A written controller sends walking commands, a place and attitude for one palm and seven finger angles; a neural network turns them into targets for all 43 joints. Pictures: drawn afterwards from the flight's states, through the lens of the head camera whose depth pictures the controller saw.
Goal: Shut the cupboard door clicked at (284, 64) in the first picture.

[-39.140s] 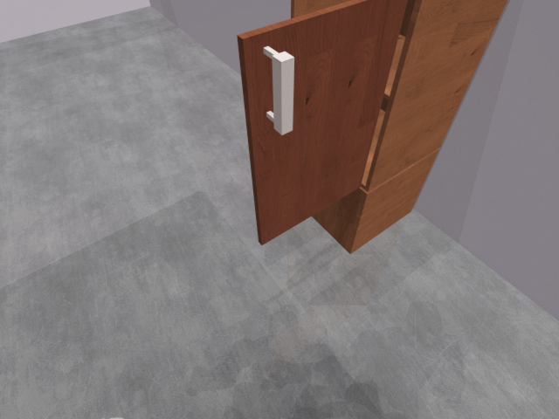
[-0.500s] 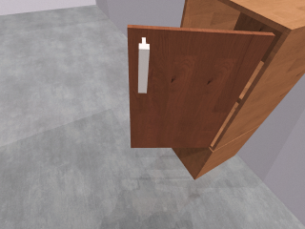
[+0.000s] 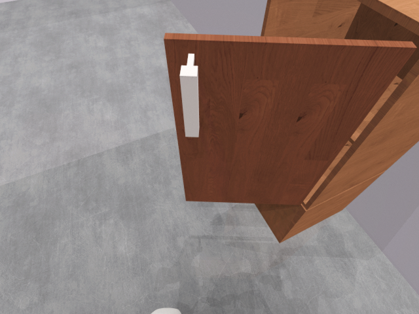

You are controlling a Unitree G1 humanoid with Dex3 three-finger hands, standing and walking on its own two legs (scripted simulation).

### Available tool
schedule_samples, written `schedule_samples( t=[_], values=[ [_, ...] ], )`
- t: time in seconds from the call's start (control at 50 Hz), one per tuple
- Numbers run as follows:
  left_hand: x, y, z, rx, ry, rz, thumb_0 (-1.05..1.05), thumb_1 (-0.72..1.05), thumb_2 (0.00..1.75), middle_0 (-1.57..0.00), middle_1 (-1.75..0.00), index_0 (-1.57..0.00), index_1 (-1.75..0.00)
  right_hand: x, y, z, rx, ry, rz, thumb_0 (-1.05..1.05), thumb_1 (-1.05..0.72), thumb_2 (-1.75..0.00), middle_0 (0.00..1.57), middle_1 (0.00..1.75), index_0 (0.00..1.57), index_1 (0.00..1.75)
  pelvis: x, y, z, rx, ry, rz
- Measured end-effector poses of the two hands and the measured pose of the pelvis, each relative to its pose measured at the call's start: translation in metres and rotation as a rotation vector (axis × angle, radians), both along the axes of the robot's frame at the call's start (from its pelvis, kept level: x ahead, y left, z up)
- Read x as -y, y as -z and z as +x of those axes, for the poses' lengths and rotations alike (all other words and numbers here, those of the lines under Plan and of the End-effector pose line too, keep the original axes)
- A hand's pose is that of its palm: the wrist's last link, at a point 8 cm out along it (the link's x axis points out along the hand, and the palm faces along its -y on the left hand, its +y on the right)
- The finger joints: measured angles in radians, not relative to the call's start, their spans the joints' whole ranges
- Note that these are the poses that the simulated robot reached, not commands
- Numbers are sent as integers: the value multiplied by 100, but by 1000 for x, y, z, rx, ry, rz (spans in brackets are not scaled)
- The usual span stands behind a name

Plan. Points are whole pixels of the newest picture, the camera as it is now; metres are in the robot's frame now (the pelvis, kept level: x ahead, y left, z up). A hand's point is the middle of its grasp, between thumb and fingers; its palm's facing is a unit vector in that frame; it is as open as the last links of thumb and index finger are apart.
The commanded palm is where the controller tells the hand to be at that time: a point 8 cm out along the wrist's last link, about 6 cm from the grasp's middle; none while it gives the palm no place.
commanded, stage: come to a stop and stand still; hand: left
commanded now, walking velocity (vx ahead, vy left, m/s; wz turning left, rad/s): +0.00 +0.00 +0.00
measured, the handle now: (191, 97) +0.45 +0.07 +0.15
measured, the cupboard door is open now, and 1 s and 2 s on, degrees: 63 63 63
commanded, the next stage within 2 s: look again from close up in 1.42 s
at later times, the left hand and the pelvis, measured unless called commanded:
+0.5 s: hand out of the picture +0.01 +0.21 -0.17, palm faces +0.00 -0.97 -0.25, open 7.4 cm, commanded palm none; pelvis -0.03 +0.02 +0.00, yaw +0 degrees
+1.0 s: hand out of the picture -0.10 +0.19 -0.18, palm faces +0.01 -0.99 -0.16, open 7.4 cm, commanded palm none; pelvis -0.08 +0.02 +0.00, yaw +0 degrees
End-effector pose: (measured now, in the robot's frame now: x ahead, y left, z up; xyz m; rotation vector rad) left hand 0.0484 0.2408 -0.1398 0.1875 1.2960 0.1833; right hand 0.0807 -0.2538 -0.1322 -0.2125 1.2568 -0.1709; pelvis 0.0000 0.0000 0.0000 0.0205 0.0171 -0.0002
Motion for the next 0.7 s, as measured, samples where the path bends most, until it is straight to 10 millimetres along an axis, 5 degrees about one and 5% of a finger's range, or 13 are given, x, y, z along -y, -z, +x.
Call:
schedule_samples(
  t=[0.14, 0.3, 0.7],
  values=[
    [-26, 14, -13, -25, -34, -13, 1, 91, 90, -20, -30, -20, -29, -29, -7, 1, 38, -52, -23, 0, -91, -90, 20, 30, 20, 30, -16, 4, -1, 29, 1, -22],
    [-19, 4, -28, -25, -9, -13, 1, 91, 90, -20, -30, -19, -29, -49, 6, -23, 16, -8, 57, 0, -91, -90, 20, 30, 20, 30, -18, 1, -7, 45, 10, -12],
    [-15, -4, -80, 59, 56, 2, 1, 91, 90, -20, -30, -20, -29, -40, 12, -122, 14, 24, 65, 0, -91, -90, 20, 30, 20, 30, -21, 4, -61, 75, 10, -13]
  ],
)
